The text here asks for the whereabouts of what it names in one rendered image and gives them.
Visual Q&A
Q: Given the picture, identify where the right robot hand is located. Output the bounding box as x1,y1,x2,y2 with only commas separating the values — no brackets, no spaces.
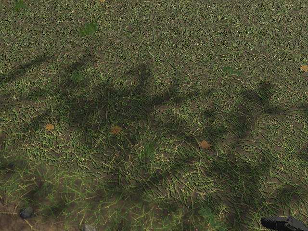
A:
261,216,308,231

